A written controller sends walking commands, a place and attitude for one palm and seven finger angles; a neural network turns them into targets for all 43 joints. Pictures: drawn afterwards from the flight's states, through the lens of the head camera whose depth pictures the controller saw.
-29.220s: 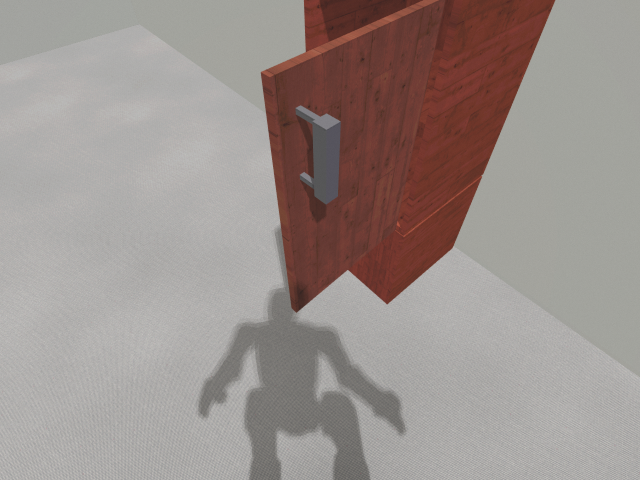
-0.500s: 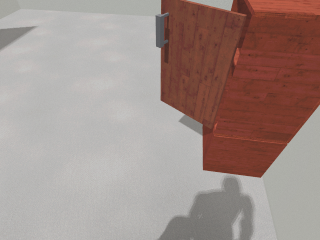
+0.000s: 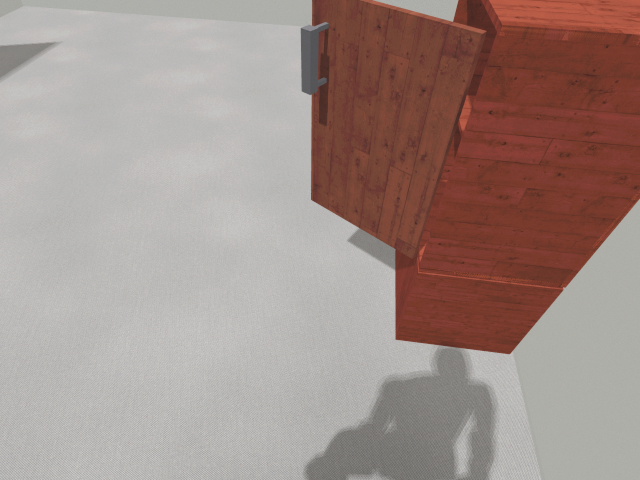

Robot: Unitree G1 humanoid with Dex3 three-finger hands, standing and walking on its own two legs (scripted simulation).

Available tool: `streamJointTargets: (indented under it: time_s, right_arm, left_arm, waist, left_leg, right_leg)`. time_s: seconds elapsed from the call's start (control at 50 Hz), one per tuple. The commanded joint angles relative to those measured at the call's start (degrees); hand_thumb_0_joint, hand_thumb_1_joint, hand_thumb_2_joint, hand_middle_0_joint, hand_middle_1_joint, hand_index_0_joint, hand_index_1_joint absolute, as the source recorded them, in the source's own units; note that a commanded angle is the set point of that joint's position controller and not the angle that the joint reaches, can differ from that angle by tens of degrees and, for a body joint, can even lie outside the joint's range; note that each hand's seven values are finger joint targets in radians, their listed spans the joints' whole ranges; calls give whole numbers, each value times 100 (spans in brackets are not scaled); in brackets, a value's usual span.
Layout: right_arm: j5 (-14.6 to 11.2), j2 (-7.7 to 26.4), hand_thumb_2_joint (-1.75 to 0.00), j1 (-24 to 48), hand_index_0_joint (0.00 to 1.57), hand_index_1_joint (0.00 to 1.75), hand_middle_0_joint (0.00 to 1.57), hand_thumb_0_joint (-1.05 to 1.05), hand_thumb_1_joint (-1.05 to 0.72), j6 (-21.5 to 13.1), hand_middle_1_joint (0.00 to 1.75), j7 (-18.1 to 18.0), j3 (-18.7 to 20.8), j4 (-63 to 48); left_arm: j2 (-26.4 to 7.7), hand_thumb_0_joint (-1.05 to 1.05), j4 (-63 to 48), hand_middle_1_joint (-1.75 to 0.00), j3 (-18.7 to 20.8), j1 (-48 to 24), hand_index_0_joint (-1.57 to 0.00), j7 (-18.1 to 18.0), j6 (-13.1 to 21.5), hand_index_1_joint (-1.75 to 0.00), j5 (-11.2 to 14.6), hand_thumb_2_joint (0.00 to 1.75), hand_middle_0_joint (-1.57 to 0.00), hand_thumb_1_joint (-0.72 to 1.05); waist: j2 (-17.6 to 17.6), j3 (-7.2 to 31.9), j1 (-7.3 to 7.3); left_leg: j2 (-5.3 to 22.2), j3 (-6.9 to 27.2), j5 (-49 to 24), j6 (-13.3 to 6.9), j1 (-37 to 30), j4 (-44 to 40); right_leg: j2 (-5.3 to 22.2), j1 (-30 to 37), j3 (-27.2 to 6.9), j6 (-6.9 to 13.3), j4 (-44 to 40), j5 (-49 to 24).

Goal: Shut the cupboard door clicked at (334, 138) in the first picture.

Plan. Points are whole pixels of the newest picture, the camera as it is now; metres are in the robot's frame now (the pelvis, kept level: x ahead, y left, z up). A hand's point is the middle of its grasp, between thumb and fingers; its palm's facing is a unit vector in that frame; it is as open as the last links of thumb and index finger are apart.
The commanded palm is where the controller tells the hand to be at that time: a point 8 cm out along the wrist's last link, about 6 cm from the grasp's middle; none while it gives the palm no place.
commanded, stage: look to check the result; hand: left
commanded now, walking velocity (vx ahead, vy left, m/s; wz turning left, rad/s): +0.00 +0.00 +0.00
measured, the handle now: (316, 58) +0.93 +0.05 +0.12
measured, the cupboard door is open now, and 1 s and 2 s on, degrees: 57 57 57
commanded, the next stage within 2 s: walk to a spot facing it in 0.50 s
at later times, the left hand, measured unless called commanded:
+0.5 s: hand out of the picture +0.01 +0.16 -0.18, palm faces +0.02 -0.98 -0.18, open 7.4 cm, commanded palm none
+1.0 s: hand out of the picture +0.02 +0.20 -0.21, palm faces +0.22 -0.96 -0.18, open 7.4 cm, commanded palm none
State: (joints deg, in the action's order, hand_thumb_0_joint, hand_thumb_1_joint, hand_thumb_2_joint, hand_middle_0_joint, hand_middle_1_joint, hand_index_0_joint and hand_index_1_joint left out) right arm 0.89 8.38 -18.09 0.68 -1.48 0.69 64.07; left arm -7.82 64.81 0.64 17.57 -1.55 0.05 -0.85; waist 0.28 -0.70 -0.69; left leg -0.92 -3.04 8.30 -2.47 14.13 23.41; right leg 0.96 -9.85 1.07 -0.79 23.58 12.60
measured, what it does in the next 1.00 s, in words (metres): stands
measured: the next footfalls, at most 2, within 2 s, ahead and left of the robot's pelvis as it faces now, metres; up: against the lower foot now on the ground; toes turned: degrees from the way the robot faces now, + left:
right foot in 1.52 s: +0.09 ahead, -0.13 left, +0.00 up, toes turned +31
left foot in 1.90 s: -0.04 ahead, +0.10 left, +0.00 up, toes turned +50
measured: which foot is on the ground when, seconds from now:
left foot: down 0.00-1.00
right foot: down 0.00-0.98, up 1.00-1.00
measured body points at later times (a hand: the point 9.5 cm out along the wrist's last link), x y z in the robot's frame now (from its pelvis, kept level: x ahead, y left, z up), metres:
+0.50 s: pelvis +0.02 -0.01 +0.00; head +0.02 -0.01 +0.45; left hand +0.01 +0.21 -0.16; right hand +0.02 -0.24 -0.16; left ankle +0.05 +0.09 -0.74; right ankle +0.00 -0.13 -0.74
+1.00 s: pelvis +0.02 +0.01 -0.02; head +0.05 +0.05 +0.42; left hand +0.01 +0.25 -0.19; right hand +0.06 -0.23 -0.16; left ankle +0.04 +0.09 -0.74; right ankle +0.00 -0.13 -0.74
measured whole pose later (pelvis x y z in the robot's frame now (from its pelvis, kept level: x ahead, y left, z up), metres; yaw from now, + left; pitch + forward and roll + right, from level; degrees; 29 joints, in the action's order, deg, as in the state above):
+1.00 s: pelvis +0.02 +0.01 -0.02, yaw +11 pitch -1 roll -2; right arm 1.3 9.5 -15.7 2.8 -0.1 2.6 59.3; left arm -11.3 58.1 4.2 13.0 -1.7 -2.0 -1.0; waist -2.2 -5.2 -1.3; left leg -0.7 -2.8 17.4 -3.0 20.8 40.1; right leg 5.0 -13.0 9.6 -1.9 40.2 25.6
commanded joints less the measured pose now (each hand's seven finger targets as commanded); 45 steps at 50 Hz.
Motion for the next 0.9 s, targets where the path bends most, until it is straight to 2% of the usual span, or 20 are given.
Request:
streamJointTargets:
  time_s: [0.0, 0.14, 0.22, 0.4, 0.46, 0.6, 0.64, 0.66, 0.72, 0.76, 0.8, 0.84, 0.86, 0.88]
  right_arm:
    - [-14, 605, -90, -230, 20, 30, 20, 0, -90, -113, 30, -48, 84, -167]
    - [-21, 615, -90, -179, 20, 30, 20, 0, -90, -74, 30, -50, 79, -129]
    - [-24, 614, -90, -134, 20, 30, 20, 0, -90, -78, 30, -45, 73, -110]
    - [-29, 653, -90, 7, 20, 30, 20, 0, -90, -94, 30, -53, 56, -75]
    - [-35, 692, -90, 10, 20, 30, 20, 0, -90, -114, 30, -57, 58, -81]
    - [-22, 695, -90, 102, 20, 30, 20, 0, -90, -106, 30, -63, 50, -60]
    - [-17, 562, -90, 57, 20, 30, 20, 0, -90, -77, 30, -44, 21, -86]
    - [-28, 574, -90, 30, 20, 30, 20, 0, -90, -63, 30, -38, 39, -124]
    - [-7, 628, -90, 110, 20, 30, 20, 0, -90, -22, 30, -18, 99, -264]
    - [-12, 638, -90, 142, 20, 30, 20, 0, -90, 12, 30, 7, 141, -390]
    - [9, 561, -90, 185, 20, 30, 20, 0, -90, 68, 30, 29, 203, -505]
    - [27, 567, -90, 293, 20, 30, 20, 0, -90, 121, 30, 58, 263, -678]
    - [12, 586, -90, 305, 20, 30, 20, 0, -90, 123, 30, 79, 292, -752]
    - [0, 576, -90, 322, 20, 30, 20, 0, -90, 120, 30, 103, 301, -813]
  left_arm:
    - [-603, 0, -82, -30, 100, 415, -20, -64, 84, -30, -14, 90, -20, 90]
    - [-625, 0, -34, -30, 81, 388, -20, -65, 72, -30, -11, 90, -20, 90]
    - [-647, 0, -20, -30, 73, 396, -20, -68, 89, -30, -6, 90, -20, 90]
    - [-690, 0, -24, -30, 71, 310, -20, -69, 110, -30, -2, 90, -20, 90]
    - [-750, 0, -39, -30, 89, 290, -20, -69, 123, -30, -3, 90, -20, 90]
    - [-714, 0, -23, -30, 74, 215, -20, -59, 109, -30, 2, 90, -20, 90]
    - [-629, 0, -51, -30, 82, 252, -20, -72, 71, -30, 10, 90, -20, 90]
    - [-698, 0, -97, -30, 121, 287, -20, -83, 63, -30, -1, 90, -20, 90]
    - [-850, 0, -243, -30, 253, 254, -20, -91, 16, -30, -8, 90, -20, 90]
    - [-997, 0, -380, -30, 342, 197, -20, -98, -16, -30, -26, 90, -20, 90]
    - [-1104, 0, -552, -30, 423, 101, -20, -108, -40, -30, -44, 90, -20, 90]
    - [-1156, 0, -727, -30, 467, -68, -20, -114, -40, -30, -75, 90, -20, 90]
    - [-1166, 0, -793, -30, 491, -152, -20, -130, -45, -30, -104, 90, -20, 90]
    - [-1220, 0, -880, -30, 527, -235, -20, -134, -44, -30, -116, 90, -20, 90]
  waist:
    - [31, -278, 13]
    - [-39, -438, -6]
    - [-134, -327, -3]
    - [-15, -357, -2]
    - [-12, -194, 13]
    - [58, -358, 11]
    - [36, -405, 25]
    - [-66, -348, 44]
    - [-158, -309, 71]
    - [-408, -241, 91]
    - [-808, -192, 81]
    - [-1040, -288, 64]
    - [-1087, -269, 44]
    - [-1012, -339, 5]
  left_leg:
    - [626, 756, 304, 51, -162, -552]
    - [639, 708, 432, 61, -197, -548]
    - [628, 654, 193, 66, -321, -451]
    - [658, 616, -157, 88, -374, -421]
    - [668, 638, -369, 78, -411, -394]
    - [668, 632, -230, 105, -421, -478]
    - [628, 669, -286, 118, -236, -406]
    - [609, 670, -456, 111, -142, -272]
    - [484, 648, -421, 122, 239, 114]
    - [321, 539, -370, 158, 538, 586]
    - [204, 306, 164, 230, 732, 1440]
    - [207, 219, 1458, 294, 1028, 2340]
    - [275, 198, 1734, 300, 1119, 2492]
    - [387, 194, 1833, 316, 1081, 2270]
  right_leg:
    - [396, -390, -466, 252, -553, 125]
    - [391, -487, -514, 255, -648, 269]
    - [418, -445, -535, 265, -664, 164]
    - [432, -319, -532, 248, -691, -145]
    - [427, -141, -510, 263, -672, -355]
    - [431, -192, -523, 246, -749, -237]
    - [473, -132, -404, 210, -603, -221]
    - [507, -43, -340, 212, -492, -351]
    - [730, 40, -322, 307, -269, -394]
    - [1010, 125, -357, 481, -234, -455]
    - [1488, 22, -553, 768, -396, -448]
    - [1876, -35, -586, 1068, -378, -1156]
    - [1988, 15, -467, 1112, -248, -1552]
    - [2052, -14, -320, 1091, -56, -1788]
